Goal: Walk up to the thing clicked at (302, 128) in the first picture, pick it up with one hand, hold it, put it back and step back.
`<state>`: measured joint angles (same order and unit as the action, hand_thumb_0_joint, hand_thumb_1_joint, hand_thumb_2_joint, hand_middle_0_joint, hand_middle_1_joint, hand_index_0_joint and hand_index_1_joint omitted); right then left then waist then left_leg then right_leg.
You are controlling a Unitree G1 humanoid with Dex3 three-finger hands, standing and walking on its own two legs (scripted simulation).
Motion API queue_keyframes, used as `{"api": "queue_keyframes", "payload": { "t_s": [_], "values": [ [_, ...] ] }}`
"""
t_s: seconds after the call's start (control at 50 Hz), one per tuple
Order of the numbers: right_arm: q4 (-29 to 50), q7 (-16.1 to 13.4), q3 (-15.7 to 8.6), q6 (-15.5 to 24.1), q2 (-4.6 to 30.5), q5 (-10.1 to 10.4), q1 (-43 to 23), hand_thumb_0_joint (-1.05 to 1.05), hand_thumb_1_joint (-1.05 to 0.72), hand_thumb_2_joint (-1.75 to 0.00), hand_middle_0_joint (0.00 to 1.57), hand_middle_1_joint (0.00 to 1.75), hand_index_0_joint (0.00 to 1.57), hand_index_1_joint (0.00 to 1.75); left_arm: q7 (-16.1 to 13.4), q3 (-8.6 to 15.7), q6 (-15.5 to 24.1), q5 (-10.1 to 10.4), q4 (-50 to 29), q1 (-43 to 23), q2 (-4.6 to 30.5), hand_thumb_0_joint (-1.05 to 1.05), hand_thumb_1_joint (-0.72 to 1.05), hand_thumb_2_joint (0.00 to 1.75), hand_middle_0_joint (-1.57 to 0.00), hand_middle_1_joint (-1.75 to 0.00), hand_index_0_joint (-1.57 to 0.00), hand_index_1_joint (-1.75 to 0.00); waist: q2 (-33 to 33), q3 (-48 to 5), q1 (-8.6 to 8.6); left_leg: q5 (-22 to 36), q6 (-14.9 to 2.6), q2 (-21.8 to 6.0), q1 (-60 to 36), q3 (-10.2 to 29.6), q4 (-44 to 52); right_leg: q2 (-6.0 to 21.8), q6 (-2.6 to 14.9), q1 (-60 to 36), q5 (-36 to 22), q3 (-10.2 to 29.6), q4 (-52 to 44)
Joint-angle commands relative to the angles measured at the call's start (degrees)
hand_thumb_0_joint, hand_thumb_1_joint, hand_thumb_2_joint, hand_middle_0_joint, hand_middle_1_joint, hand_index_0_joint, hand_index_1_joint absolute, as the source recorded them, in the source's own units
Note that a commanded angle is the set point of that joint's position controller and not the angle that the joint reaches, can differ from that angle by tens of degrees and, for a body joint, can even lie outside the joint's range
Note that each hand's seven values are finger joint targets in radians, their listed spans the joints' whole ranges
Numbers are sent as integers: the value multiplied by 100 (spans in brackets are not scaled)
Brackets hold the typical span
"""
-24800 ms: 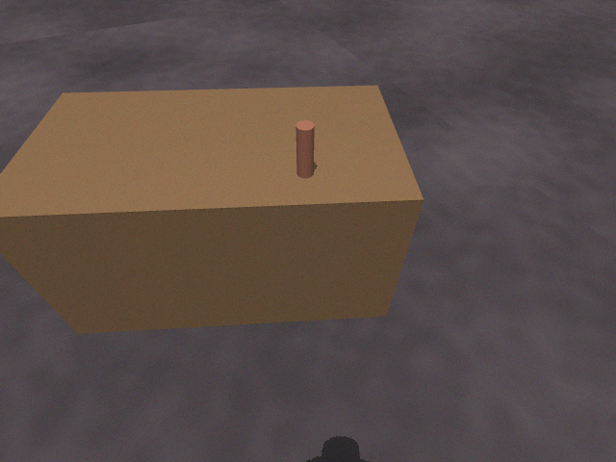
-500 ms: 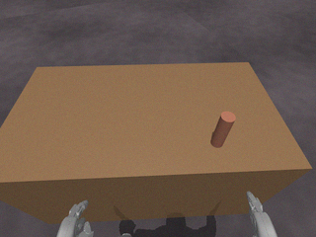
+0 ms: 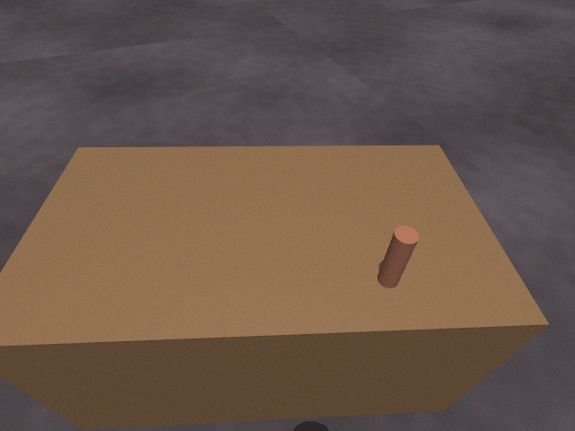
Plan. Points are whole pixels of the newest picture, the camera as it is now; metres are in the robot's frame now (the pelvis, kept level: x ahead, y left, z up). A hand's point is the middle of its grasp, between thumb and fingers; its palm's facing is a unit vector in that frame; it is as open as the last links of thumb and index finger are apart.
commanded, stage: home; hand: right
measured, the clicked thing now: (396, 258) +0.47 -0.20 -0.09
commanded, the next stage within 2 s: stand in 1.48 s
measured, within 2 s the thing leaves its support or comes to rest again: neither
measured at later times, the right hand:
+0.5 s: hand out of the picture +0.05 -0.25 -0.14, palm faces -0.03 +0.93 -0.37, open 17.2 cm
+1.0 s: hand out of the picture +0.08 -0.25 -0.13, palm faces -0.02 +0.93 -0.36, open 17.2 cm
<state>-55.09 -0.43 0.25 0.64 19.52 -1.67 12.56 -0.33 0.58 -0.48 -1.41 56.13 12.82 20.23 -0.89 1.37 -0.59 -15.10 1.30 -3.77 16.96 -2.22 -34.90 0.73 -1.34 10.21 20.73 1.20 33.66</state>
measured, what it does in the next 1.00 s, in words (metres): stands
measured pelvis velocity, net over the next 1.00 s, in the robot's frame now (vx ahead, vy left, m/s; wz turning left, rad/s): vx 0.01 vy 0.01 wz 0.01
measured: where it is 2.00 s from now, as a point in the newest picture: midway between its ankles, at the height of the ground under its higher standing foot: outside the picture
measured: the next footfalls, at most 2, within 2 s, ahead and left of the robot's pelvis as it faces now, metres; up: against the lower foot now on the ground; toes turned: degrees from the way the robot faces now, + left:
none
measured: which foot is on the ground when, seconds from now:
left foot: down 0.00-1.00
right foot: down 0.00-1.00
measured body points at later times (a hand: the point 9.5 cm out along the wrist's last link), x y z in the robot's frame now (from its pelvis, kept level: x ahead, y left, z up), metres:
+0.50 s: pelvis -0.01 +0.00 +0.02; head -0.02 +0.02 +0.46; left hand +0.04 +0.31 -0.13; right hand +0.05 -0.30 -0.11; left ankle +0.04 +0.13 -0.73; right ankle -0.03 -0.14 -0.73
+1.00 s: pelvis +0.01 +0.01 +0.02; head +0.01 +0.02 +0.47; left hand +0.07 +0.31 -0.12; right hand +0.08 -0.29 -0.11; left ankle +0.04 +0.13 -0.73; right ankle -0.03 -0.14 -0.73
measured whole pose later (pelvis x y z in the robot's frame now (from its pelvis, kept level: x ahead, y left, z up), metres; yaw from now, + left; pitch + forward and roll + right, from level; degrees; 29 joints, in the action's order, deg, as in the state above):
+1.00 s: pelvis +0.01 +0.01 +0.02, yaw +0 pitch -3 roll +0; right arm -65.7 0.2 0.2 0.4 19.7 -0.5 6.0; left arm -0.1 0.0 0.2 -0.8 64.9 8.1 20.0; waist -1.1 3.3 0.1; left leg -8.8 0.6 -2.2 9.9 -2.7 -21.8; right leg 2.1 -2.5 2.6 13.7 1.1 19.3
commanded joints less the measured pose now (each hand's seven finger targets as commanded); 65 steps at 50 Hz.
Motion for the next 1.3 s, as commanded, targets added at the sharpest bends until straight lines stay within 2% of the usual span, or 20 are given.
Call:
{"api": "queue_keyframes", "payload": {
  "t_s": [0.0, 0.06, 0.2, 0.3, 0.32, 0.42, 0.6, 0.66, 0.7, 0.74, 0.76, 0.8, 0.86, 0.92, 0.98, 1.0, 1.04, 1.08, 1.16, 1.28],
  "values": [
    [129, -113, -248, 183, 1292, 20, -362, 0, 49, -9, 6, 6, 6, 6, -44, 213, 125, 19, -179, -284, 1105, 0, 90, 90, -20, -30, -20, -30, 277, -10, 33, 405, -335, -382, -593, 719, 1150, 315, 346, 404, -699, 473, -1106],
    [-43, -109, -223, 193, 1310, 43, -497, 0, 50, -8, 6, 6, 6, 6, -31, 177, 133, 29, 12, -219, 1089, 0, 90, 90, -20, -30, -20, -30, 328, -47, -17, 545, -322, -414, -736, 741, 1342, 348, 310, 209, -889, 437, -1219],
    [-370, -80, -222, 131, 1282, 74, -554, 0, 52, -7, 6, 6, 6, 6, -20, 158, 135, 23, 290, -401, 1131, 0, 90, 90, -20, -30, -20, -30, 174, 233, 72, -94, -249, -348, -681, 675, 1638, 421, 289, 236, -532, 484, -1613],
    [-496, -53, -217, 115, 1275, 88, -587, 0, 50, -8, 6, 6, 6, 6, -18, 151, 166, 22, 407, -419, 1148, 0, 90, 90, -20, -30, -20, -30, 120, 73, 87, 139, -251, -344, -860, 636, 1599, 498, 254, 93, -676, 509, -1765],
    [-519, -48, -204, 103, 1245, 94, -637, 0, 51, -8, 6, 6, 6, 6, -20, 145, 159, 17, 424, -456, 1151, 0, 90, 90, -20, -30, -20, -30, 54, 218, 94, 109, -224, -328, -869, 662, 1643, 468, 243, 267, -507, 472, -1800],
    [-600, -39, -223, 84, 1304, 89, -685, 0, 50, -8, 6, 6, 6, 6, -20, 142, 147, 26, 494, -460, 1136, 0, 90, 90, -20, -30, -20, -30, 99, 233, 86, -27, -225, -362, -802, 695, 1750, 468, 230, 206, -488, 434, -1822],
    [-672, -42, -219, 94, 1299, 105, -724, 0, 50, -8, 6, 6, 6, 6, -29, 154, 150, 38, 563, -518, 1176, 0, 90, 90, -20, -30, -20, -30, 88, -29, 85, 455, -266, -396, -982, 648, 1702, 562, 233, -86, -919, 438, -1794],
    [-711, -43, -215, 90, 1313, 98, -774, 0, 51, -8, 6, 6, 6, 6, -20, 147, 136, 52, 578, -534, 1155, 0, 90, 90, -20, -30, -20, -30, 166, 132, 82, 285, -244, -391, -886, 679, 1821, 524, 234, 0, -813, 406, -1785],
    [-713, -41, -225, 92, 1353, 101, -800, 0, 51, -8, 6, 6, 6, 6, -18, 132, 143, 51, 587, -482, 1129, 0, 90, 90, -20, -30, -20, -30, 192, 46, 64, 329, -262, -401, -927, 683, 1806, 543, 231, -55, -908, 402, -1818],
    [-721, -39, -222, 92, 1316, 110, -789, 0, 52, -7, 6, 6, 6, 6, -23, 146, 151, 44, 599, -492, 1163, 0, 90, 90, -20, -30, -20, -30, 122, -3, 87, 460, -267, -389, -1003, 656, 1772, 564, 220, -97, -1009, 406, -1808],
    [-701, -36, -214, 98, 1294, 112, -825, 0, 51, -8, 6, 6, 6, 6, -27, 140, 159, 35, 582, -523, 1143, 0, 90, 90, -20, -30, -20, -30, 112, -118, 79, 826, -273, -405, -1103, 618, 1684, 592, 218, -163, -1207, 406, -1793],
    [-725, -45, -224, 97, 1311, 110, -803, 0, 51, -8, 6, 6, 6, 6, -35, 147, 157, 46, 577, -555, 1157, 0, 90, 90, -20, -30, -20, -30, 100, -125, 82, 830, -279, -402, -1141, 602, 1677, 591, 207, -158, -1215, 399, -1819],
    [-741, -44, -224, 104, 1315, 120, -835, 0, 52, -7, 6, 6, 6, 6, -39, 138, 163, 50, 575, -559, 1125, 0, 90, 90, -20, -30, -20, -30, 116, -162, 88, 1275, -270, -408, -1202, 576, 1606, 597, 179, -203, -1466, 361, -1813],
    [-761, -40, -219, 90, 1319, 121, -838, 0, 52, -7, 6, 6, 6, 6, -38, 142, 149, 58, 605, -581, 1130, 0, 90, 90, -20, -30, -20, -30, 135, -41, 94, 927, -269, -396, -1104, 600, 1704, 608, 177, -191, -1248, 371, -1844],
    [-746, -39, -226, 95, 1309, 125, -899, 0, 53, -7, 6, 6, 6, 6, -44, 148, 160, 53, 592, -571, 1128, 0, 90, 90, -20, -30, -20, -30, 73, -125, 81, 1370, -272, -426, -1218, 594, 1631, 617, 160, -235, -1469, 321, -1817],
    [-752, -40, -228, 90, 1317, 124, -850, 0, 52, -7, 6, 6, 6, 6, -45, 154, 163, 52, 594, -603, 1132, 0, 90, 90, -20, -30, -20, -30, 78, -111, 99, 1214, -269, -397, -1161, 583, 1656, 634, 150, -260, -1423, 359, -1871],
    [-741, -44, -232, 88, 1308, 124, -880, 0, 51, -8, 6, 6, 6, 6, -50, 158, 172, 51, 562, -626, 1138, 0, 90, 90, -20, -30, -20, -30, 70, -236, 95, 1574, -276, -419, -1251, 574, 1575, 653, 145, -351, -1717, 324, -1829],
    [-761, -42, -227, 86, 1294, 119, -905, 0, 53, -7, 6, 6, 6, 6, -48, 154, 155, 58, 584, -636, 1123, 0, 90, 90, -20, -30, -20, -30, 70, -140, 97, 1369, -266, -411, -1229, 571, 1629, 641, 151, -284, -1509, 322, -1861],
    [-763, -38, -230, 79, 1282, 117, -902, 0, 54, -6, 5, 5, 5, 5, -52, 166, 152, 52, 558, -668, 1130, 0, 90, 90, -20, -30, -20, -30, 99, -144, 97, 1415, -249, -394, -1169, 571, 1643, 648, 150, -357, -1524, 290, -1872],
    [-760, -44, -243, 90, 1301, 117, -902, 0, 53, -7, 6, 6, 6, 6, -56, 179, 163, 62, 508, -660, 1166, 0, 90, 90, -20, -30, -20, -30, 93, -320, 97, 1911, -251, -410, -1315, 527, 1550, 681, 136, -486, -1958, 269, -1844]
  ]
}}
